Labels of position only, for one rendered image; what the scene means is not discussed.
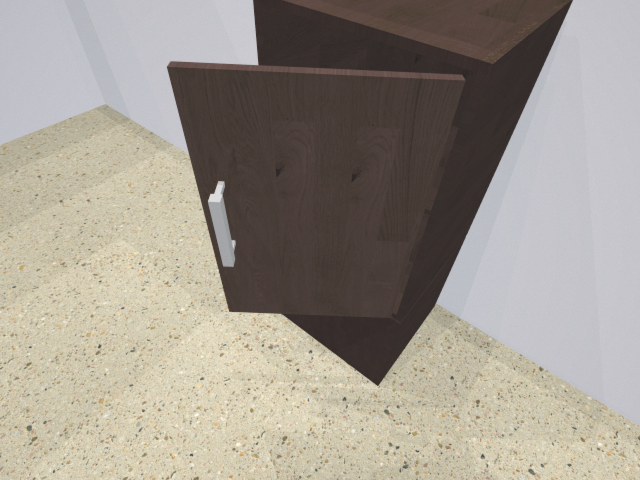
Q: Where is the handle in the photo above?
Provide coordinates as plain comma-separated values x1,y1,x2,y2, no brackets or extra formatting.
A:
208,181,236,267

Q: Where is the cupboard door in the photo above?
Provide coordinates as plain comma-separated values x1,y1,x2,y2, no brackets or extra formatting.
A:
167,61,466,318

